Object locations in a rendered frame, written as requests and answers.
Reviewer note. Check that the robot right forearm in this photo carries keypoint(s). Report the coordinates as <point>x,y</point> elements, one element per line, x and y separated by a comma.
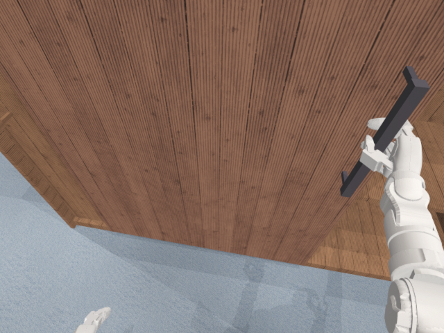
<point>414,244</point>

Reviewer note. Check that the right robot hand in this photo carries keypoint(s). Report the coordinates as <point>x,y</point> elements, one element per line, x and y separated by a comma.
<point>404,154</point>

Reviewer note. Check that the wardrobe door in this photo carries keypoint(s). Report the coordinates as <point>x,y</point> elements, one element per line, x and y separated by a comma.
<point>28,137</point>
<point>221,124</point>

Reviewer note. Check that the left robot hand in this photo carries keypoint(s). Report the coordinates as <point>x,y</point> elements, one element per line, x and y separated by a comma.
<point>93,321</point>

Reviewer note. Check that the right robot upper arm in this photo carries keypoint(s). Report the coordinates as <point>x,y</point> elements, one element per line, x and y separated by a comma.
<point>414,306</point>

